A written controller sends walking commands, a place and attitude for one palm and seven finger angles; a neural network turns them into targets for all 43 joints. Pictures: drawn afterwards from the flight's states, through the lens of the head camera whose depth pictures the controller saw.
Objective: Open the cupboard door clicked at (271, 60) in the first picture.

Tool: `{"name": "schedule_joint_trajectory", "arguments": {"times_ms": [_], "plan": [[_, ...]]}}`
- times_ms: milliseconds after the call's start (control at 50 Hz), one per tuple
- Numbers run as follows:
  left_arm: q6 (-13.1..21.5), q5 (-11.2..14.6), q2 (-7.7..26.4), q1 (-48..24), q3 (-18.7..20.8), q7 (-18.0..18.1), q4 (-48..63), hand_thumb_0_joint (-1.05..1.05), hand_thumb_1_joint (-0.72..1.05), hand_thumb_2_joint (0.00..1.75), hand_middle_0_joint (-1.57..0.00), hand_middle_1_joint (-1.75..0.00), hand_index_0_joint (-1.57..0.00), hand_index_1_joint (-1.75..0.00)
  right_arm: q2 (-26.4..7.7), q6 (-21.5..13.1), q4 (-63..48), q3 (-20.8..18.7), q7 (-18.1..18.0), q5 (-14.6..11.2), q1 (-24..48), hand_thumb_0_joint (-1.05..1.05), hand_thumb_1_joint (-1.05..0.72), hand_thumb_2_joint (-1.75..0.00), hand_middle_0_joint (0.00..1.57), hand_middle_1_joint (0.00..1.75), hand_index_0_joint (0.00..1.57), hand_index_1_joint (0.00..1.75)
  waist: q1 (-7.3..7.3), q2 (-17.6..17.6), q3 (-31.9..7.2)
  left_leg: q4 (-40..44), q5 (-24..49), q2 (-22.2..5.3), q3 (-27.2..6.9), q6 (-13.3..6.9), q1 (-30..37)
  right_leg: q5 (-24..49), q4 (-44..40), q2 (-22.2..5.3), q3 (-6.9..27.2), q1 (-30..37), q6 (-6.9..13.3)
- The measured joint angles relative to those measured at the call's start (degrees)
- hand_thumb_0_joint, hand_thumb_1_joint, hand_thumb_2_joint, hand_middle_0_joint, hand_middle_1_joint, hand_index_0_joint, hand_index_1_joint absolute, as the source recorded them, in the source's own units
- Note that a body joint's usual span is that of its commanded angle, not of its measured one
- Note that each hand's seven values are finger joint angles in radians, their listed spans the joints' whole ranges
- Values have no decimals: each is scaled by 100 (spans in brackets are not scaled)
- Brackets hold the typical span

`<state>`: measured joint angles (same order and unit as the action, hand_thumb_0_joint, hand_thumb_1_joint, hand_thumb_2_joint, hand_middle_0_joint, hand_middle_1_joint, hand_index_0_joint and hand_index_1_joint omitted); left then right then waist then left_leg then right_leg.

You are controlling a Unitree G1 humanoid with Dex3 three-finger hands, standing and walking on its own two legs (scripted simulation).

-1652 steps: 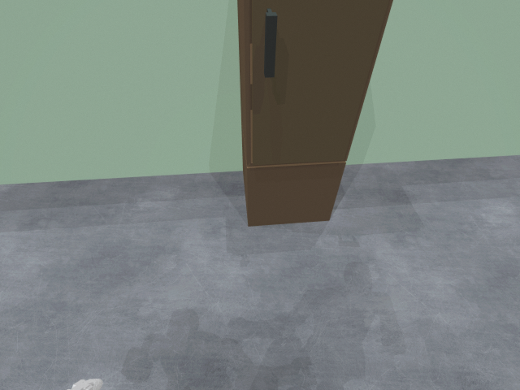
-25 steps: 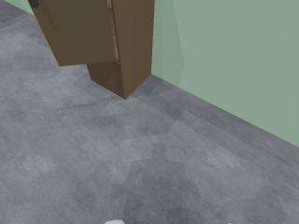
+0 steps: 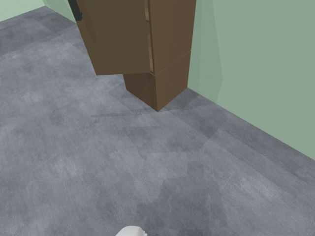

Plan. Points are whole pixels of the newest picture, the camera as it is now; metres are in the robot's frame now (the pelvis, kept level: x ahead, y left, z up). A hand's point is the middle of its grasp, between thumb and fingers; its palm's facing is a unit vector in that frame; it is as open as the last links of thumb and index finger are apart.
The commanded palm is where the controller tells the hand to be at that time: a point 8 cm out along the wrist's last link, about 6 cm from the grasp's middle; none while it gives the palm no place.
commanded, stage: take the last steps up to it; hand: left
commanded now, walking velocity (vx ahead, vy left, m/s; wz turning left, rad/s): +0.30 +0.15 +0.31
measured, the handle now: out of the picture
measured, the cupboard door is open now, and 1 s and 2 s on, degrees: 45 45 45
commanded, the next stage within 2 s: come to a stop and stand still in 1.48 s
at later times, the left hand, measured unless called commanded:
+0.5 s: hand out of the picture +0.07 +0.28 -0.17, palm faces +0.17 -0.97 -0.19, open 7.4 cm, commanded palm none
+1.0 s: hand (87, 182) +0.29 +0.27 -0.15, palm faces +0.19 -0.96 -0.23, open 7.0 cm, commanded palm none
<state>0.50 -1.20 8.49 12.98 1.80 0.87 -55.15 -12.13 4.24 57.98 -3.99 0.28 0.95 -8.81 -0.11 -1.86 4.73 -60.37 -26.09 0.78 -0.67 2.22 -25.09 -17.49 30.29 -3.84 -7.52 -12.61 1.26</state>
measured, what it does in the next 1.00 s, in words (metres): walks ahead: left foot, then right foot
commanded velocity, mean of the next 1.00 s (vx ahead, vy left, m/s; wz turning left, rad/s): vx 0.30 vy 0.09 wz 0.05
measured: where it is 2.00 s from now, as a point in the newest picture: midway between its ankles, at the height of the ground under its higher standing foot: (141, 181)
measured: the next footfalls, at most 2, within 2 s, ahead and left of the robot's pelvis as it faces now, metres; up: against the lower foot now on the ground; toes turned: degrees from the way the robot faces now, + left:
left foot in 0.30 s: +0.07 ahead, +0.17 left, +0.00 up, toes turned +12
right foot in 0.76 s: +0.28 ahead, -0.01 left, +0.00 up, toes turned -2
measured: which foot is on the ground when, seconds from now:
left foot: up 0.00-0.28, down 0.30-0.76, up 0.78-1.00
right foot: down 0.00-0.30, up 0.32-0.74, down 0.76-1.00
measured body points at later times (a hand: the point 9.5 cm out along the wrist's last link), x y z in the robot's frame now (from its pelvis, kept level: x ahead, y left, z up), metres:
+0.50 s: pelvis +0.07 +0.08 +0.00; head +0.09 +0.09 +0.45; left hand +0.06 +0.33 -0.15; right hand +0.12 -0.14 -0.15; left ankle +0.03 +0.16 -0.74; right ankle +0.09 -0.04 -0.66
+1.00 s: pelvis +0.25 +0.07 +0.01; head +0.28 +0.06 +0.46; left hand +0.28 +0.32 -0.13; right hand +0.27 -0.15 -0.16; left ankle +0.25 +0.23 -0.67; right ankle +0.24 -0.01 -0.74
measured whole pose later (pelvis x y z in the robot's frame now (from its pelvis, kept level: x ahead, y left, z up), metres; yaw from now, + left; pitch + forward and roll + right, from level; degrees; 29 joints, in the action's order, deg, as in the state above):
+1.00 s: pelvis +0.25 +0.07 +0.01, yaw +8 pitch +1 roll +1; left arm 5.1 -0.6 9.1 11.6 4.2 0.8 -58.7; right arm -8.5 -0.2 62.9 -3.5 0.2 1.7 -16.0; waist 0.9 -1.0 2.8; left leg -53.8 -13.9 -5.9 2.4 2.2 -29.5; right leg -12.5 20.9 -1.1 -9.9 -9.5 3.2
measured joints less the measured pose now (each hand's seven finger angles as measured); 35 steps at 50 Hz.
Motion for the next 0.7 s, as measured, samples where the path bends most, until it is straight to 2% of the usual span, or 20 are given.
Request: {"name": "schedule_joint_trajectory", "arguments": {"times_ms": [60, 140, 220, 260, 280, 300, 340, 360, 400, 440, 500, 560, 700], "plan": [[55, -13, 4, 121, 52, 21, -101, 0, 93, 89, -20, -30, -20, -30, 35, -28, 75, 5, 30, 12, -45, 1, -91, -90, 20, 29, 20, 30, -29, 114, -34, 254, 101, -88, 137, 66, 81, 104, -282, -60, -129, 174, -25], [145, -41, 60, 306, 99, -37, -254, 0, 93, 89, -20, -30, -20, -30, 70, -44, 131, 13, 94, 23, -57, 1, -91, -90, 19, 29, 20, 30, -146, 254, -68, 913, 104, -185, 335, 69, 233, 144, -491, -182, -316, 342, -100], [150, -67, 172, 524, 168, -82, -450, 0, 92, 89, -20, -30, -20, -30, 105, -98, 75, 40, 161, 25, 31, 1, -91, -90, 19, 29, 20, 30, -287, 411, -80, 1772, 158, -229, 504, 2, 436, 64, -474, -368, -451, 427, -258], [107, -59, 246, 651, 203, -101, -567, 0, 92, 89, -20, -30, -20, -30, 121, -183, 2, 67, 175, 30, 70, 1, -91, -90, 19, 29, 20, 30, -323, 486, -98, 2465, 449, -221, 618, -45, 698, -66, -311, -486, -485, 428, -375], [74, -50, 268, 734, 217, -115, -617, 0, 92, 89, -20, -30, -20, -30, 107, -246, -56, 82, 174, 32, 66, 1, -91, -90, 19, 29, 20, 30, -327, 479, -134, 2855, 549, -223, 657, -88, 880, -183, -130, -529, -487, 378, -433], [24, -34, 278, 806, 229, -136, -654, 0, 91, 89, -20, -30, -20, -30, 82, -322, -126, 78, 159, 50, 60, 1, -91, -90, 19, 29, 20, 30, -300, 429, -175, 3048, 803, -230, 624, -204, 930, -421, 194, -544, -464, 245, -408], [-131, -33, 342, 774, 237, -140, -748, 0, 91, 89, -20, -30, -20, -30, 143, -456, -197, 81, 71, 89, 66, 0, -91, -90, 19, 29, 20, 30, -269, 495, -117, 2766, 956, -139, 701, -400, 869, -1037, 1425, -522, -58, -252, -301], [-180, -37, 359, 728, 234, -138, -787, 1, 91, 89, -20, -30, -20, -30, 175, -508, -216, 101, 28, 96, 13, 0, -91, -90, 19, 29, 20, 30, -252, 495, -117, 2753, 907, -113, 735, -456, 918, -1088, 2083, -450, 116, -552, -238], [-196, -42, 373, 592, 222, -159, -812, 1, 91, 89, -20, -30, -19, -30, 238, -577, -195, 139, -46, 91, -175, 0, -91, -90, 20, 29, 20, 30, -205, 458, -151, 2978, 887, -51, 759, -509, 1130, -819, 2981, -348, 271, -1060, -169], [-155, -44, 364, 420, 206, -182, -753, 1, 91, 90, -20, -30, -19, -30, 292, -632, -89, 166, -109, 82, -401, 0, -92, -90, 20, 29, 20, 30, -172, 421, -178, 3367, 1000, 26, 766, -507, 1422, -434, 3305, -308, 322, -1424, -162], [-88, -32, 305, 139, 175, -197, -589, 1, 92, 90, -19, -30, -19, -30, 310, -679, 135, 196, -132, 61, -759, 0, -93, -90, 20, 29, 20, 30, -137, 360, -215, 3903, 1133, 138, 772, -571, 1836, 34, 3163, -286, 347, -1777, -191], [-65, -18, 233, -153, 146, -204, -438, 1, 92, 90, -19, -30, -19, -30, 351, -680, 358, 232, -126, 57, -1093, 0, -93, -90, 20, 29, 20, 30, -69, 312, -235, 4239, 1149, 220, 773, -581, 2163, 329, 2610, -281, 334, -1908, -213], [-48, -1, 90, -727, 99, -231, -172, 0, 91, 90, -19, -30, -19, -30, 438, -668, 753, 270, -123, 108, -1656, 0, -92, -90, 20, 29, 20, 30, 220, 201, -158, 4249, 688, 235, 824, -450, 2640, 417, 1099, -131, 242, -1517, -95]]}}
